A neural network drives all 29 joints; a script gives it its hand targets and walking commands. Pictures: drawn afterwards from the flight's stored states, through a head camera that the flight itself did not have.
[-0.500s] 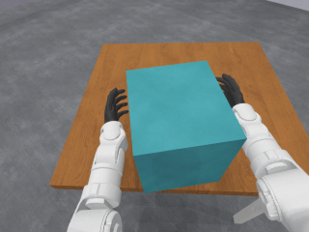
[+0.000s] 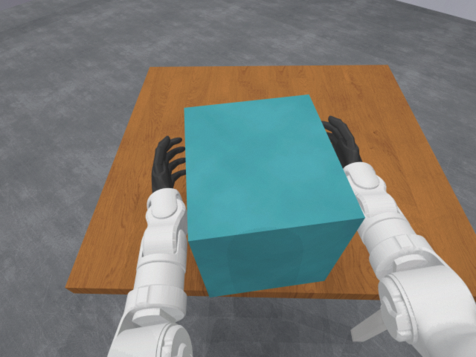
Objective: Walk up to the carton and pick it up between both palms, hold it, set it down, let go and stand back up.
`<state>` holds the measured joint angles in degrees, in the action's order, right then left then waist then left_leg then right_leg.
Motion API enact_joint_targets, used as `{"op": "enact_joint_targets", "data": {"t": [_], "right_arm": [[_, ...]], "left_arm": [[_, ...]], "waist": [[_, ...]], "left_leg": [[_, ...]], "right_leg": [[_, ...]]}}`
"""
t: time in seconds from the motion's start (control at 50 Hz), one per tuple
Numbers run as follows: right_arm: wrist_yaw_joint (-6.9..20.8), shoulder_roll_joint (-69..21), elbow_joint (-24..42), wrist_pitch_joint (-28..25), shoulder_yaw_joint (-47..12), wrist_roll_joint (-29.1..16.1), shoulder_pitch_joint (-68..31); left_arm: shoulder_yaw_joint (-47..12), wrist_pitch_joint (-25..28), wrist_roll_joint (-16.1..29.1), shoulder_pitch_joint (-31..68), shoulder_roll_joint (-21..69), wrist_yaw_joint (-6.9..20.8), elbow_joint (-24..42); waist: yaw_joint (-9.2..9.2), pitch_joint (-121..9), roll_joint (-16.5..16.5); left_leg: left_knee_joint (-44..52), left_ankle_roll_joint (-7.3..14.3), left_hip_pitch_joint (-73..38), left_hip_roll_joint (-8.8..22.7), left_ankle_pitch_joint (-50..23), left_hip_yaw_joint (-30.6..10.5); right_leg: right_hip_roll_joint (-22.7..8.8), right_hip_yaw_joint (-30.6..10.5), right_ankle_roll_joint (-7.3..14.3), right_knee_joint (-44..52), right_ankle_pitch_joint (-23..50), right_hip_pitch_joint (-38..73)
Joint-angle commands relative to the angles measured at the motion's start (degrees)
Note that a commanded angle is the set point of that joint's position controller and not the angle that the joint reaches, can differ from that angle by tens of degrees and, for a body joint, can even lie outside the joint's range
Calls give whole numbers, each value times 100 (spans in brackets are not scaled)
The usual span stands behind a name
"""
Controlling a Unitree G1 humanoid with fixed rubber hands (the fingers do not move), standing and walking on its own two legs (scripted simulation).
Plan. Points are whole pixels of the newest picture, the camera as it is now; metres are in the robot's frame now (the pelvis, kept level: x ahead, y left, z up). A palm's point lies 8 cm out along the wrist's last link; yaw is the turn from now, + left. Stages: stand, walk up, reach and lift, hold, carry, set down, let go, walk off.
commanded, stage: reach and lift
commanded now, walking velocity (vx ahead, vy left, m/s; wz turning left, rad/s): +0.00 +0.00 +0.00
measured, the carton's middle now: (257, 198) +0.39 +0.01 +0.04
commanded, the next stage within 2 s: none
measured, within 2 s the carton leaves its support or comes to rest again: leaves its support in 1.38 s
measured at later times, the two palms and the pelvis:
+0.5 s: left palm (166, 186) +0.38 +0.17 +0.08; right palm (349, 165) +0.42 -0.14 +0.09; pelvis +0.01 +0.01 +0.00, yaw +0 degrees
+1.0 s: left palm (165, 186) +0.38 +0.17 +0.08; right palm (349, 165) +0.42 -0.14 +0.09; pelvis +0.01 +0.01 +0.00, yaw +0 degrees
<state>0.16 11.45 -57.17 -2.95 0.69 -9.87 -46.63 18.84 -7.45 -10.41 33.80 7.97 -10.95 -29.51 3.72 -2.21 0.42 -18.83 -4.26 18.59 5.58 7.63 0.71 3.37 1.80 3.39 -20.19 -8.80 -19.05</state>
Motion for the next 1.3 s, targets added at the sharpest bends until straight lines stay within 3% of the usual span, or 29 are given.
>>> {"op": "enact_joint_targets", "data": {"t": [0.0, 0.06, 0.1, 0.26, 0.3, 0.4, 0.42, 0.44, 0.46, 0.48, 0.58, 0.62, 0.66, 0.68, 0.7, 0.72, 0.8, 0.92, 0.96, 0.98, 1.06, 1.08, 1.1, 1.14, 1.16, 1.18, 1.2, 1.22, 1.28], "right_arm": [[598, -2876, 863, -488, -138, 981, -2263], [761, -3616, 831, -621, -69, 1634, -2038], [831, -3491, 666, -671, 24, 1845, -1813], [870, -3330, 328, -751, -68, 1608, -1725], [900, -3358, 513, -775, -224, 1344, -1791], [855, -3401, 272, -739, -217, 1327, -1944], [919, -3342, 869, -900, -288, 1154, -2148], [852, -3233, 279, -777, -163, 1381, -2088], [899, -3255, 664, -870, -288, 1266, -1952], [842, -3244, 247, -787, -199, 1336, -1862], [763, -3442, 730, -925, -396, 1235, -1989], [747, -3402, 469, -844, -440, 1357, -2013], [841, -3294, 1141, -1034, -414, 1155, -2189], [811, -3230, 168, -884, -235, 1372, -2017], [835, -3333, 703, -966, -238, 1314, -2073], [782, -3193, 42, -827, -91, 1452, -1941], [774, -3310, 643, -1011, -390, 1179, -1997], [680, -3341, 370, -1011, -187, 1368, -2094], [708, -3405, 987, -1253, -454, 1061, -2392], [622, -3370, 220, -1143, -425, 1273, -2160], [593, -3491, 891, -1363, -617, 1103, -2345], [567, -3441, 322, -1262, -563, 1195, -2318], [610, -3373, 1018, -1394, -558, 1031, -2521], [493, -3525, 268, -1155, -527, 1198, -2388], [545, -3503, 948, -1248, -560, 1051, -2505], [513, -3471, 434, -1123, -581, 1089, -2435], [502, -3563, 956, -1131, -744, 915, -2537], [464, -3525, 520, -948, -595, 966, -2541], [483, -3452, 1260, -907, -627, 836, -2866]], "left_arm": [[-1388, 321, -457, 2249, 2466, 732, 551], [-1296, 395, -879, 1949, 2713, 1032, 89], [-1338, 413, -913, 2030, 2664, 1071, 24], [-1485, 101, -857, 1802, 2553, 967, 112], [-1653, 92, -752, 1677, 2629, 912, 425], [-1648, 84, -831, 1874, 2654, 849, 156], [-1852, 211, -672, 1976, 2864, 719, 964], [-1658, 114, -845, 1937, 2621, 756, 83], [-1885, 201, -680, 1793, 2934, 670, 908], [-1826, 130, -799, 1721, 2802, 725, 307], [-1845, 113, -775, 1624, 2799, 765, 507], [-1658, 85, -851, 1619, 2716, 826, 42], [-1926, 306, -601, 1940, 2932, 645, 999], [-1773, 224, -814, 1956, 2756, 693, 82], [-1910, 297, -691, 1977, 2942, 643, 677], [-1822, 171, -772, 1875, 2751, 697, -21], [-2054, 298, -644, 1908, 2957, 653, 593], [-1819, 295, -664, 2358, 2683, 780, 155], [-2122, 529, -507, 2491, 2919, 672, 835], [-2006, 477, -618, 2436, 2761, 734, 14], [-2347, 640, -506, 2325, 3060, 622, 788], [-2144, 605, -589, 2531, 2868, 661, 165], [-2316, 774, -395, 2832, 2931, 573, 1064], [-2101, 617, -503, 2875, 2723, 730, -58], [-2246, 684, -358, 2881, 2985, 650, 1011], [-2251, 556, -460, 2862, 2890, 686, 201], [-2343, 586, -289, 2983, 2853, 680, 758], [-2192, 454, -406, 2992, 2744, 720, 190], [-2307, 406, -194, 3146, 2748, 707, 633]], "waist": [[-39, -2877, 258], [134, -2770, 391], [-27, -2452, 324], [68, -1295, 150], [257, -1517, 115], [203, -1612, 6], [357, -2342, -146], [239, -1913, 123], [270, -2415, -99], [165, -2073, 7], [194, -2467, 161], [261, -1951, 390], [331, -2695, 225], [135, -1969, 97], [217, -2355, 97], [31, -1770, 241], [153, -2441, 35], [24, -2089, 294], [129, -2875, 195], [70, -2278, 118], [65, -3205, 21], [-29, -2596, 106], [70, -3116, 120], [-34, -2466, 337], [59, -3147, 61], [-103, -2679, 241], [56, -2984, 281], [-63, -2465, 355], [22, -2629, 384]], "left_leg": [[-75, 317, -1039, -648, -1339, 305], [163, 460, -711, -739, -943, 471], [281, 478, -718, -675, -810, 447], [321, 524, -861, -581, -920, 379], [250, 505, -952, -561, -1282, 406], [306, 479, -946, -534, -1035, 419], [185, 408, -1186, -508, -1457, 410], [231, 481, -987, -524, -1135, 455], [155, 385, -1261, -490, -1564, 409], [157, 443, -1149, -524, -1350, 432], [137, 474, -865, -543, -1598, 398], [265, 575, -636, -536, -1141, 399], [142, 445, -1109, -444, -1696, 315], [207, 453, -920, -511, -1252, 430], [188, 435, -1215, -478, -1457, 352], [238, 483, -1169, -473, -1210, 407], [72, 439, -1239, -493, -1536, 382], [232, 510, -774, -538, -884, 400], [104, 396, -844, -527, -1462, 367], [223, 454, -684, -556, -1010, 441], [40, 319, -1118, -534, -1698, 382], [114, 386, -892, -526, -1350, 388], [56, 348, -1002, -516, -1555, 305], [241, 502, -744, -567, -710, 387], [202, 416, -1057, -544, -1220, 294], [216, 417, -898, -553, -980, 365], [172, 422, -965, -559, -1080, 312], [243, 446, -868, -560, -742, 356], [273, 519, -746, -558, -649, 253]], "right_leg": [[-91, 73, -503, 134, 2060, 1605], [-316, -4, -593, 28, 2560, 2232], [-294, 55, -615, 3, 2517, 2282], [-280, 144, -557, 176, 2111, 1652], [-239, 120, -492, 162, 2276, 1654], [-249, 87, -487, 224, 1820, 1508], [-213, 131, -409, 159, 2107, 1646], [-242, 66, -464, 273, 1930, 1488], [-168, 170, -416, 171, 2042, 1553], [-201, 93, -433, 288, 2029, 1395], [-224, 59, -506, 63, 3020, 2007], [-270, -5, -539, 156, 2565, 1947], [-131, 180, -484, 106, 2565, 1817], [-198, 124, -472, 262, 2166, 1472], [-175, 194, -459, 299, 2076, 1484], [-191, 161, -451, 420, 1783, 1209], [-207, 130, -426, 208, 2451, 1611], [-279, 109, -560, 190, 2423, 1866], [-234, 129, -540, 5, 3148, 2160], [-327, 8, -510, 142, 2804, 2110], [-232, 126, -476, -21, 3454, 2199], [-262, 69, -510, 81, 3112, 2031], [-208, 203, -541, 2, 3186, 2049], [-337, -37, -581, 215, 2643, 1950], [-207, 97, -517, 98, 2908, 2169], [-249, 53, -519, 201, 2642, 2011], [-231, 95, -529, 153, 2678, 2074], [-281, 30, -558, 288, 2320, 1872], [-225, 130, -615, 221, 2094, 1825]]}}
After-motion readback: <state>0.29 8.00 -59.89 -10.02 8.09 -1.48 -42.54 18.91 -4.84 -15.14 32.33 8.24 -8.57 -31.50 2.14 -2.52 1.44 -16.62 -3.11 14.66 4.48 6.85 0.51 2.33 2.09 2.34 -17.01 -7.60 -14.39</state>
